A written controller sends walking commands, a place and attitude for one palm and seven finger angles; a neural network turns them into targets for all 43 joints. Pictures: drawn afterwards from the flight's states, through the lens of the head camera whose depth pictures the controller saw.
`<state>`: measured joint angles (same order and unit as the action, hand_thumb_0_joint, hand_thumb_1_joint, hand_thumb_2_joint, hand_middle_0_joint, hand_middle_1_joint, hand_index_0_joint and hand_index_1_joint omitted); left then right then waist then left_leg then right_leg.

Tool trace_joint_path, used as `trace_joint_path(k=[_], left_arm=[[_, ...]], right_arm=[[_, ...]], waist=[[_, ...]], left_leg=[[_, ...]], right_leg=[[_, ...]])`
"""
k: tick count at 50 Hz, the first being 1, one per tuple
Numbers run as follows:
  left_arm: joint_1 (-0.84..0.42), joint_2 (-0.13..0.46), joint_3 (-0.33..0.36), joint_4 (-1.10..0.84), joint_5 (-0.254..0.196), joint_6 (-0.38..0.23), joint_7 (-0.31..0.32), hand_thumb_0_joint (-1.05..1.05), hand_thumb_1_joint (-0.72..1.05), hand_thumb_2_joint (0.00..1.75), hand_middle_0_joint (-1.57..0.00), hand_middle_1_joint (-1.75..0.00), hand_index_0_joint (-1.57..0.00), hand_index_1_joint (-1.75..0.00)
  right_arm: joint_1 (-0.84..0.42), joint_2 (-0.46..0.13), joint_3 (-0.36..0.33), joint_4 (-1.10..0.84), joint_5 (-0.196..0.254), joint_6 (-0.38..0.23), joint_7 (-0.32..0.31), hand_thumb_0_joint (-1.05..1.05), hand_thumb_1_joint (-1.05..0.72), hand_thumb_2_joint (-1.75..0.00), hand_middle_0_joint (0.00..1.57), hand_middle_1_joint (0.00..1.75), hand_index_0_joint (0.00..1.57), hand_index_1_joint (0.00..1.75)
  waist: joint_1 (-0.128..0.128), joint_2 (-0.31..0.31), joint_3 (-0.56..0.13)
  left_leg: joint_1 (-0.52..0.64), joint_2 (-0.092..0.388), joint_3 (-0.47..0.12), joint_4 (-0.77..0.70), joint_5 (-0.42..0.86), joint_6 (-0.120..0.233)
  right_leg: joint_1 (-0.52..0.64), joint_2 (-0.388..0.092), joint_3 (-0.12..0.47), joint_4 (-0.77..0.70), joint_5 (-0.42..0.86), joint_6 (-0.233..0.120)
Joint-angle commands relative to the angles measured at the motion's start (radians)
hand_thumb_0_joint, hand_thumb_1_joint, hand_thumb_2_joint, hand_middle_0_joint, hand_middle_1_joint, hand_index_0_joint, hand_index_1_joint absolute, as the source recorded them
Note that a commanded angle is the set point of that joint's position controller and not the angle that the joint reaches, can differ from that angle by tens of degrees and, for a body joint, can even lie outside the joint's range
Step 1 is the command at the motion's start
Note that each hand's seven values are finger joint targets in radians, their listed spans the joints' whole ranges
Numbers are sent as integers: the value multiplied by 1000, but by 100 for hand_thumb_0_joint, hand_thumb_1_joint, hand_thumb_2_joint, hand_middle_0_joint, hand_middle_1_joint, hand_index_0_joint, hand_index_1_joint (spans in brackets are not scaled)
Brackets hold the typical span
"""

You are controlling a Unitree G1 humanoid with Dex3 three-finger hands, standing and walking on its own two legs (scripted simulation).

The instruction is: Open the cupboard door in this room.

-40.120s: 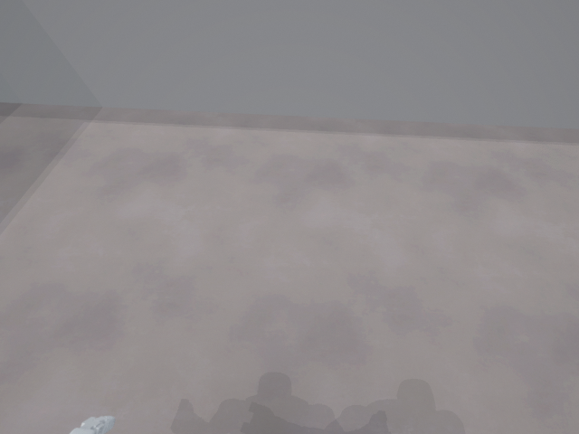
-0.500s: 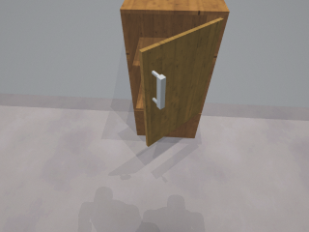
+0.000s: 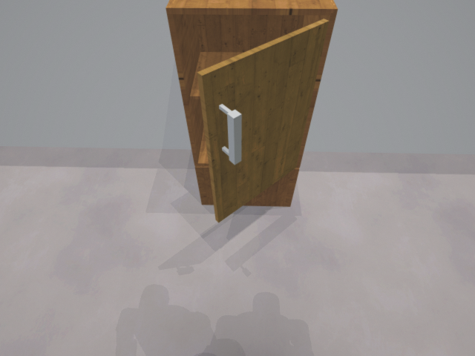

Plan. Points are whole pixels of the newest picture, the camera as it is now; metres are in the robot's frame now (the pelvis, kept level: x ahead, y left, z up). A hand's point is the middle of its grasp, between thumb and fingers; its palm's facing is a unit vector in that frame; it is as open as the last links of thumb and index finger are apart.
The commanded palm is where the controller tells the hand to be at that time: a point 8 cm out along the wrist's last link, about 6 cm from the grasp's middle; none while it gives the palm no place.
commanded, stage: walk to a spot facing it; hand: left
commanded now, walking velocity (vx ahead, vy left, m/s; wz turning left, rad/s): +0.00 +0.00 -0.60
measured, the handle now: (229, 134) +0.62 +0.07 -0.02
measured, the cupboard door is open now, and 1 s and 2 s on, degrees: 42 42 42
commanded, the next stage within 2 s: none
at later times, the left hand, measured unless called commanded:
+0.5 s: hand out of the picture +0.12 +0.17 -0.16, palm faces -0.20 -0.93 -0.32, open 7.3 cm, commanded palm none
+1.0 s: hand (198, 343) +0.17 +0.10 -0.17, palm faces -0.52 -0.82 -0.24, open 7.4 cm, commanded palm none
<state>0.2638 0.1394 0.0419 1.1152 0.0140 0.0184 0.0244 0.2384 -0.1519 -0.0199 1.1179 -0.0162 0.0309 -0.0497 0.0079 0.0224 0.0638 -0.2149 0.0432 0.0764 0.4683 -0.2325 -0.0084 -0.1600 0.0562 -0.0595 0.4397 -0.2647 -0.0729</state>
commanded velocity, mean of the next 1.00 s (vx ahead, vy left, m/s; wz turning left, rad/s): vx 0.00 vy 0.00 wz -0.60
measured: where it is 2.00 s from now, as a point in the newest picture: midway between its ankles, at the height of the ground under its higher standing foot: outside the picture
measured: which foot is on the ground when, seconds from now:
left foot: down 0.00-0.40, up 0.42-0.70, down 0.72-1.00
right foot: down 0.00-0.16, up 0.18-0.40, down 0.42-0.72, up 0.74-0.98, down 1.00-1.00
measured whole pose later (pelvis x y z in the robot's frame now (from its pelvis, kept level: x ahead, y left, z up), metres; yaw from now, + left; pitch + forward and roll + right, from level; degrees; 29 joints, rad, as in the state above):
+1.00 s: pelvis -0.03 -0.04 -0.01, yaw -33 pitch +1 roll -1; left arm 0.14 0.26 0.07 0.89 0.02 0.05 -0.05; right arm 0.23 -0.24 -0.03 0.89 -0.02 0.02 -0.03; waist 0.01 0.02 0.12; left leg -0.27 0.15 0.12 0.61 -0.33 -0.06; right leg -0.32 -0.01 -0.05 0.63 -0.29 0.01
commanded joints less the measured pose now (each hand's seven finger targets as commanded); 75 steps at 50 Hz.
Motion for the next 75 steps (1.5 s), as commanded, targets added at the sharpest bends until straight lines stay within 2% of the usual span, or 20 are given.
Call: trace_joint_path(k=[1, 5, 8, 10, 18, 20, 21, 33, 34, 36, 37, 42, 48, 50, 51, 63, 65, 66, 71, 75], left_arm=[[11, 181, 58, -81, 7, 11, -3, 0, 90, 90, -20, -30, -20, -30], [-27, 188, 71, -116, 8, 16, -9, 0, 90, 90, -20, -30, -20, -30], [-64, 140, 64, -162, 5, 23, -25, 0, 90, 90, -20, -30, -20, -30], [-102, 151, 73, -188, 10, 32, -35, 0, 90, 90, -20, -30, -20, -30], [-32, 153, 66, -199, 10, 27, -53, 0, 90, 90, -20, -30, -20, -30], [26, 337, 99, -196, 25, 9, -30, 0, 90, 90, -20, -30, -20, -30], [68, 376, 101, -197, 10, 11, -24, 0, 90, 90, -20, -30, -20, -30], [-99, 295, 90, -270, 12, 20, -18, 0, 90, 90, -20, -30, -20, -30], [-119, 274, 84, -274, 9, 21, -18, 0, 90, 90, -20, -30, -20, -30], [-123, 186, 61, -326, -6, 25, -42, 0, 90, 90, -20, -30, -20, -30], [-142, 225, 71, -344, 3, 19, -53, 0, 90, 90, -20, -30, -20, -30], [-131, 175, 58, -300, 4, 31, -71, 0, 90, 90, -20, -30, -20, -30], [-79, 193, 52, -280, 1, 11, -69, 0, 90, 90, -20, -30, -20, -30], [39, 379, 92, -245, 18, -3, -40, 0, 90, 90, -20, -30, -20, -30], [89, 406, 92, -236, 4, 0, -30, 0, 90, 90, -20, -30, -20, -30], [-147, 293, 77, -302, 9, 23, -22, 0, 90, 90, -20, -30, -20, -30], [-126, 188, 54, -333, -9, 29, -38, 0, 90, 90, -20, -30, -20, -30], [-160, 217, 60, -355, -3, 22, -47, 0, 90, 90, -20, -30, -20, -30], [-155, 166, 56, -314, 4, 26, -76, 0, 90, 90, -20, -30, -20, -30], [-180, 156, 44, -313, 7, 9, -90, 0, 90, 90, -20, -30, -20, -30]], right_arm=[[61, -105, -39, -64, -4, -3, -10, 0, -90, -90, 20, 30, 20, 30], [66, -114, -46, -94, -4, -10, -12, 0, -90, -90, 20, 30, 20, 30], [101, -210, -63, -110, -18, -24, -20, 0, -90, -90, 20, 30, 20, 30], [104, -220, -62, -127, -22, -34, -23, 0, -90, -90, 20, 30, 20, 30], [-25, -270, -77, -189, -19, -24, 1, 0, -90, -90, 20, 30, 20, 30], [-63, -163, -68, -254, -2, -13, 15, 0, -90, -90, 20, 30, 20, 30], [-112, -183, -62, -280, -1, -3, 16, 0, -90, -90, 20, 30, 20, 30], [-45, -158, -54, -279, 16, -17, 8, 0, -90, -90, 20, 30, 20, 30], [4, -169, -55, -268, 16, -25, 4, 0, -90, -90, 20, 30, 20, 30], [44, -337, -79, -279, -14, -42, -9, 0, -90, -90, 20, 30, 20, 30], [19, -358, -77, -300, -18, -37, -17, 0, -90, -90, 20, 30, 20, 30], [-49, -258, -53, -308, -25, -43, -6, 0, -90, -90, 20, 30, 20, 30], [6, -301, -78, -278, -11, -28, 8, 0, -90, -90, 20, 30, 20, 30], [-42, -187, -58, -339, 8, -27, 19, 0, -90, -90, 20, 30, 20, 30], [-79, -211, -50, -352, 10, -17, 10, 0, -90, -90, 20, 30, 20, 30], [46, -169, -53, -271, 12, -19, 14, 0, -90, -90, 20, 30, 20, 30], [106, -319, -76, -272, -14, -39, 2, 0, -90, -90, 20, 30, 20, 30], [107, -358, -80, -287, -18, -40, -10, 0, -90, -90, 20, 30, 20, 30], [-7, -266, -53, -305, -29, -46, 1, 0, -90, -90, 20, 30, 20, 30], [69, -301, -69, -267, -25, -42, 16, 0, -90, -90, 20, 30, 20, 30]], waist=[[-19, -85, -1], [-32, -38, -22], [-43, 230, -25], [-37, 134, -41], [29, 94, -78], [65, -375, -65], [109, -313, -63], [-24, -171, -99], [-55, -143, -116], [-58, 298, -91], [-50, 183, -64], [-3, 181, -96], [3, 164, -144], [60, -318, -150], [107, -297, -148], [-56, -155, -83], [-71, 272, -96], [-70, 233, -83], [-12, 181, -92], [-52, 184, -104]], left_leg=[[-18, 55, -2, 72, -7, 10], [25, 81, -18, 49, 0, 14], [106, 334, -257, -182, 104, 144], [92, 426, -278, -216, 180, 222], [-16, 285, 50, 29, 212, 69], [-337, 51, 171, 413, -336, -54], [-351, 35, 23, 593, -431, -44], [-55, -31, -57, 139, -121, -31], [68, -10, -75, -7, -45, -24], [181, 422, -515, -248, 30, 156], [15, 477, -520, -232, 52, 234], [84, 250, -113, -81, 462, 134], [61, 240, -11, 108, 441, 53], [-366, 39, 124, 463, -282, -67], [-373, 41, -20, 601, -434, -57], [35, -21, -47, 74, -64, -38], [176, 332, -457, -223, -150, 94], [57, 474, -557, -267, -99, 195], [30, 271, -139, -132, 215, 119], [35, 274, -79, -93, -23, 93]], right_leg=[[-97, -214, 253, -101, 194, -46], [-153, -190, 273, -49, 231, -45], [-310, -23, 91, 309, -37, 36], [-365, -62, 105, 610, -294, 57], [-60, -64, -26, 140, -24, 67], [108, -374, 467, -131, 338, -66], [35, -443, 544, -142, 373, -162], [-104, -207, 462, -20, 329, -77], [-183, -173, 441, 29, 273, -33], [-464, 26, 145, 411, -310, 92], [-420, -39, 145, 599, -331, 105], [-373, -70, 49, 598, -213, 129], [-48, -28, -43, 70, 15, 81], [268, -393, 452, -67, 629, -79], [188, -464, 485, -61, 680, -176], [-232, -191, 432, -24, 109, -51], [-471, 29, 206, 302, -224, 66], [-444, -3, 122, 528, -340, 95], [-347, -83, 37, 541, -217, 117], [-190, -35, -65, 236, -212, 88]])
